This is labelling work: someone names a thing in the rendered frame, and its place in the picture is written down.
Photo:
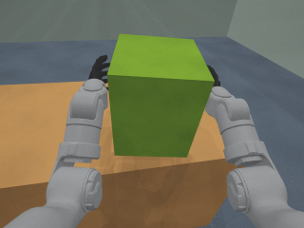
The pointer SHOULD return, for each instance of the right robot hand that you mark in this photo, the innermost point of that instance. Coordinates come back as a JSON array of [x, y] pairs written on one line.
[[214, 75]]

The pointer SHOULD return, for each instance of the left robot upper arm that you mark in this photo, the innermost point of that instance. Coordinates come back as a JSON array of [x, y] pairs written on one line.
[[71, 194]]

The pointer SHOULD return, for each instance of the left robot hand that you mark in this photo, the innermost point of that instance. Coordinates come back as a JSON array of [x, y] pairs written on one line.
[[96, 72]]

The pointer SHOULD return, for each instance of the robot right forearm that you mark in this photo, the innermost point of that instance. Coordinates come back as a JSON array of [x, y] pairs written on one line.
[[242, 146]]

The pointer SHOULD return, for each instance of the pedestal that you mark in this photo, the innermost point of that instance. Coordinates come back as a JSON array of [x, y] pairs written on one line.
[[137, 191]]

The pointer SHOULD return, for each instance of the robot left forearm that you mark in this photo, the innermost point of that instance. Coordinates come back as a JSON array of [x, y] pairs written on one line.
[[83, 126]]

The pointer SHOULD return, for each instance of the carton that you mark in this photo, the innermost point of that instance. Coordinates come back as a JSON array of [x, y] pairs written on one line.
[[158, 88]]

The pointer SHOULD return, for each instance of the right robot upper arm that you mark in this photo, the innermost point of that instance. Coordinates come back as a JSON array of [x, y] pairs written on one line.
[[258, 192]]

